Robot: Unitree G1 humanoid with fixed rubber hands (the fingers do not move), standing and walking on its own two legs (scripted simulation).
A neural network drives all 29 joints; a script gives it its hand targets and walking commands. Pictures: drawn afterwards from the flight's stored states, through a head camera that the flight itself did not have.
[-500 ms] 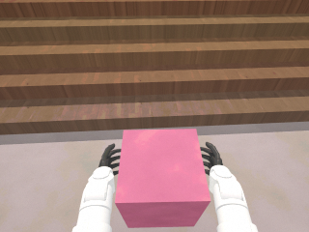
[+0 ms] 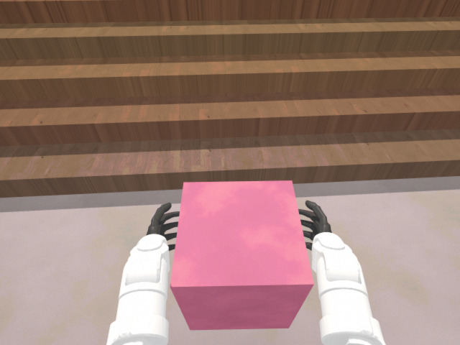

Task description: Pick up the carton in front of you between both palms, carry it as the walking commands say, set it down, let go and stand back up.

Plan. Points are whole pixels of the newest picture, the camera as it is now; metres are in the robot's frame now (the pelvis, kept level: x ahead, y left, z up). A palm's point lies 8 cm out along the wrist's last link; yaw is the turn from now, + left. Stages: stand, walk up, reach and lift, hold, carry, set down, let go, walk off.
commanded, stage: reach and lift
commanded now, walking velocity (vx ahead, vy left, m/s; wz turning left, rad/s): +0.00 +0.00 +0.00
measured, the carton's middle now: (238, 258) +0.30 +0.00 -0.04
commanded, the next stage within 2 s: hold in 0.50 s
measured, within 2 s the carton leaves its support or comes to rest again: neither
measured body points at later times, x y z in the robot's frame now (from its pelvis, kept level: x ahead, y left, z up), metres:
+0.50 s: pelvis +0.02 +0.00 +0.00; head -0.02 +0.00 +0.45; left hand +0.31 +0.15 +0.03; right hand +0.32 -0.15 +0.03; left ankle +0.03 +0.13 -0.74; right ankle +0.02 -0.13 -0.74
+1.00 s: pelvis +0.00 +0.00 +0.00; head -0.04 +0.00 +0.45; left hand +0.31 +0.15 +0.04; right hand +0.31 -0.15 +0.05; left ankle +0.03 +0.13 -0.74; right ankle +0.02 -0.13 -0.74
